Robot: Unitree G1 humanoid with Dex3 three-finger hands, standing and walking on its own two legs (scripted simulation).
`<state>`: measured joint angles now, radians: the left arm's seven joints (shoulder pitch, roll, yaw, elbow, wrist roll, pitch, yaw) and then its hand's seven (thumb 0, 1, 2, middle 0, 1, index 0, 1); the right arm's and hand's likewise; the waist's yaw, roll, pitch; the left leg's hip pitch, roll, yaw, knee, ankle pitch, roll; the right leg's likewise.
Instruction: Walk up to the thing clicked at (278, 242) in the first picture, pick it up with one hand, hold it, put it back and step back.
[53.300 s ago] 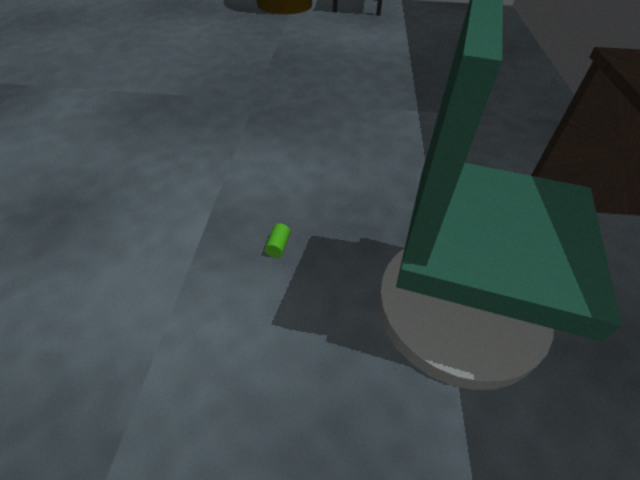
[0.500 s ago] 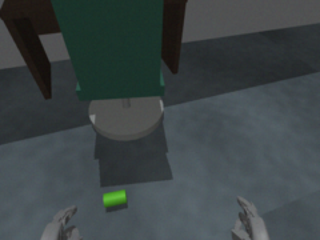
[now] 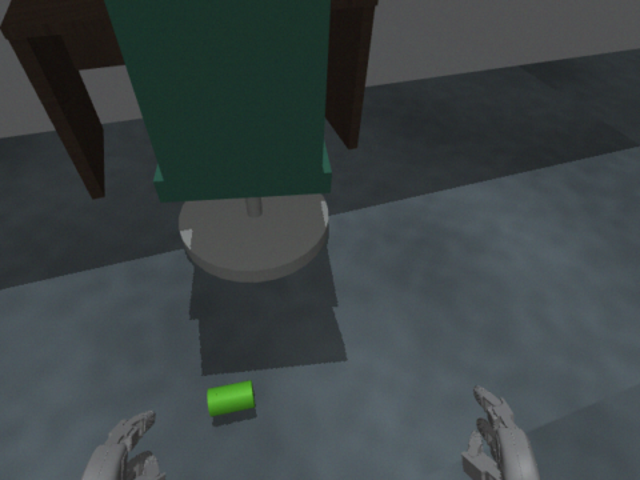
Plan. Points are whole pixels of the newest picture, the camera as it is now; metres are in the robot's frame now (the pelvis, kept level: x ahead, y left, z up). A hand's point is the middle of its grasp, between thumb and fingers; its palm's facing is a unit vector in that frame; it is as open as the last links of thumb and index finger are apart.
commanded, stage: home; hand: left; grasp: from above
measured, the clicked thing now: (231, 398) +0.50 +0.21 -0.68
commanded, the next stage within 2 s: stand in 0.84 s
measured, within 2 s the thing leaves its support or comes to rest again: neither
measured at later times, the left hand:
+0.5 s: hand (162, 478) +0.17 +0.18 -0.04, palm faces +0.05 -0.98 -0.20, open 7.4 cm
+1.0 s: hand out of the picture +0.17 +0.19 -0.06, palm faces +0.02 -0.96 -0.27, open 7.4 cm
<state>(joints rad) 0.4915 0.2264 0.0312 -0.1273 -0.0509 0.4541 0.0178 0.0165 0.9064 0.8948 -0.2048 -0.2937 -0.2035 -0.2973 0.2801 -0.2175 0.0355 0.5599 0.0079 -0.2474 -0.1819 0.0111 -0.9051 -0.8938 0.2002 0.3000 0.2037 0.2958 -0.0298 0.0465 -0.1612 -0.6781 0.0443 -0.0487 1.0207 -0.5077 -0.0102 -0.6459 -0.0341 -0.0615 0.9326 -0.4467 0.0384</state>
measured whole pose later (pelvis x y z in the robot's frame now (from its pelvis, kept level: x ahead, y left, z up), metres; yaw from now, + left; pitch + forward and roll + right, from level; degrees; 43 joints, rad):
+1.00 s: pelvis -0.01 +0.00 +0.00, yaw +0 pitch +6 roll -2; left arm 0.37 0.25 0.00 0.10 0.01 0.27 0.03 0.02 0.90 0.90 -0.21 -0.29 -0.21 -0.30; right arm 0.23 -0.24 0.02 0.64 -0.07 -0.17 -0.12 0.01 -0.91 -0.89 0.20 0.30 0.20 0.30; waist 0.00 0.02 -0.07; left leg -0.60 0.03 -0.03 0.99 -0.49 -0.01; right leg -0.58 -0.04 -0.04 0.93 -0.44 0.03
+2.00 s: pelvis -0.01 +0.00 +0.06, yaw +0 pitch -5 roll +0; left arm 0.17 0.30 0.03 1.13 0.03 0.00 0.02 0.01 0.91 0.90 -0.21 -0.30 -0.21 -0.30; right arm 0.16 -0.31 -0.04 1.11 -0.02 0.01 -0.01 0.00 -0.91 -0.89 0.20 0.30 0.20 0.30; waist 0.01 0.01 0.06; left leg -0.11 0.01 0.00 0.38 -0.19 0.00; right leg -0.12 -0.06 -0.03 0.37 -0.17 0.04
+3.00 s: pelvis +0.00 -0.02 +0.07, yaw -1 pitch -3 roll +0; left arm 0.10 0.32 0.02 1.14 0.01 -0.01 0.01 0.01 0.91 0.89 -0.21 -0.30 -0.21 -0.30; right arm 0.12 -0.33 -0.01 1.14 -0.02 0.00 0.00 0.00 -0.91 -0.89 0.20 0.30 0.20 0.30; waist 0.00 0.02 0.05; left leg -0.08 0.04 0.01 0.32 -0.19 -0.04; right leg -0.11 -0.03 -0.03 0.34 -0.18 0.01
